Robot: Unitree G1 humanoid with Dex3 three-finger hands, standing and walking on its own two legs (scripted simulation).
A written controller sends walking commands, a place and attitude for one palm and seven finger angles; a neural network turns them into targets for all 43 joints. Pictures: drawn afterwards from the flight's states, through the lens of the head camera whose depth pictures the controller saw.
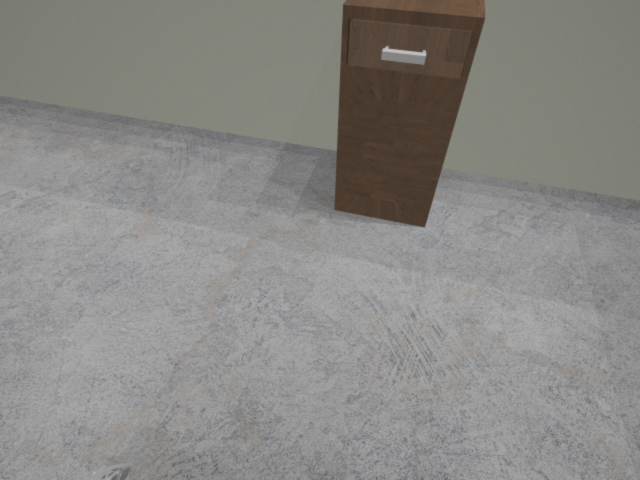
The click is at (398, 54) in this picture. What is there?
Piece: drawer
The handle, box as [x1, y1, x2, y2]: [381, 46, 425, 64]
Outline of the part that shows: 382,50 381,59 423,64 425,50 423,50 422,52 414,52 389,49 388,46 386,46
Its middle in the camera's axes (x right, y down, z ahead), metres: +0.26 -0.58 +1.22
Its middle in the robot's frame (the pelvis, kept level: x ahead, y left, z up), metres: +1.32 -0.20 -0.01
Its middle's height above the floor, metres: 0.76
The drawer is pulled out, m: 0.00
